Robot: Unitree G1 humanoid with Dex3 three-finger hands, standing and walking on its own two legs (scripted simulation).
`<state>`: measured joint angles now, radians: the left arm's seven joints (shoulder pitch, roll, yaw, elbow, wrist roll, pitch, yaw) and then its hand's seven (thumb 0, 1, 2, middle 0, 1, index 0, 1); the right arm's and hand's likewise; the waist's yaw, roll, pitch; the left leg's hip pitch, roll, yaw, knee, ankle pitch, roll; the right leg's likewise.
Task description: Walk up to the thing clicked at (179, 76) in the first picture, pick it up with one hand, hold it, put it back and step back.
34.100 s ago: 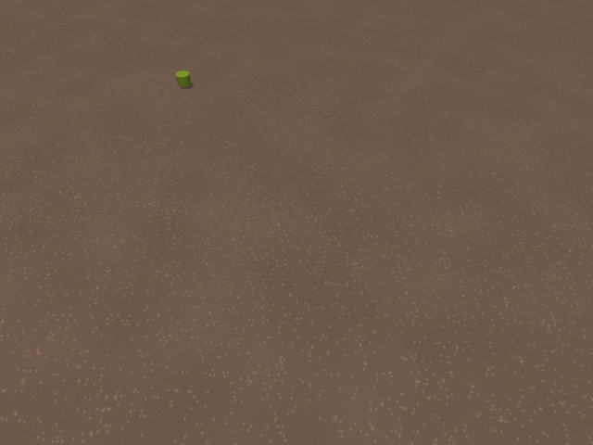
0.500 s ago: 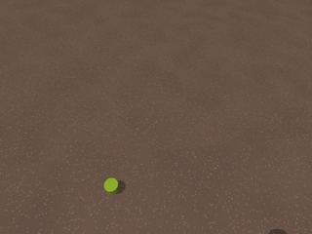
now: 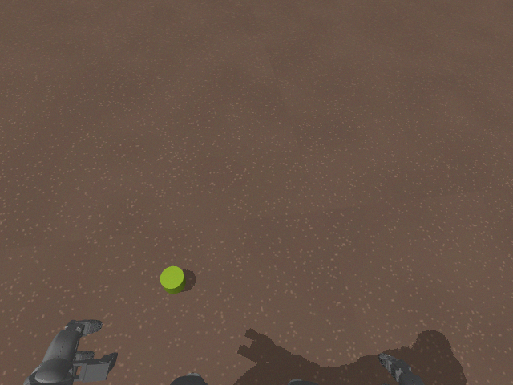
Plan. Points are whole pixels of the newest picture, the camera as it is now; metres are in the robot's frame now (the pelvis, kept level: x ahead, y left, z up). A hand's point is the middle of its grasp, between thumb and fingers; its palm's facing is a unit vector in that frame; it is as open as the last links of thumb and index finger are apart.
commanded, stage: rise first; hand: left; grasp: from above
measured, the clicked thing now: (173, 280) +0.51 +0.27 -0.73
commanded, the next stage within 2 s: none
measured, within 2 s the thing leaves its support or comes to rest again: neither
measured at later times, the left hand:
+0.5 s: hand (99, 375) +0.15 +0.26 -0.19, palm faces -0.10 -0.90 -0.43, open 14.1 cm
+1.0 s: hand (101, 379) +0.15 +0.28 -0.24, palm faces -0.23 -0.81 -0.53, open 14.2 cm
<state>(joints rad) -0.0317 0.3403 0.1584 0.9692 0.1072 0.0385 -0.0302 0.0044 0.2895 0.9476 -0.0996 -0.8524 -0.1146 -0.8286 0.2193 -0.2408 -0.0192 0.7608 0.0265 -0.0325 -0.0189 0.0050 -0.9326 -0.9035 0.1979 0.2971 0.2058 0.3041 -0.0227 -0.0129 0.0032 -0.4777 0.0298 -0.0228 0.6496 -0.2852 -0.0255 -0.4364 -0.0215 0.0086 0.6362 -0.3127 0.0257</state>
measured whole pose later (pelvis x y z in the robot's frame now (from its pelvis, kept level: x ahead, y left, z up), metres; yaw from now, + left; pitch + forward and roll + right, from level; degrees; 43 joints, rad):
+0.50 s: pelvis +0.01 +0.01 -0.06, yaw +0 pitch +16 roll -2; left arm 0.24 0.32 0.14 0.47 0.19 0.26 -0.01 0.00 -0.52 1.01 -0.06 -1.08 -0.06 -1.08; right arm 0.20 -0.23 -0.02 0.57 0.01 -0.13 -0.05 0.01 -0.90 -0.90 0.20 0.30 0.21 0.30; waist -0.02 0.01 -0.11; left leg -0.85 0.03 -0.04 1.08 -0.50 -0.02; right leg -0.79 -0.02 0.00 1.03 -0.52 0.04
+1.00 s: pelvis +0.00 +0.00 -0.11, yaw +0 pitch +23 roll -3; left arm 0.24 0.37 0.14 0.41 0.30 0.20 0.00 0.00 -0.54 0.99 -0.06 -1.06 -0.05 -1.06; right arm 0.18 -0.24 -0.02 0.54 0.00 -0.18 -0.04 0.01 -0.88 -0.89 0.20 0.30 0.21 0.30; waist -0.03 0.02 -0.15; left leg -1.17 0.03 -0.07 1.35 -0.58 -0.02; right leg -1.10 -0.01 -0.01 1.31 -0.61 0.03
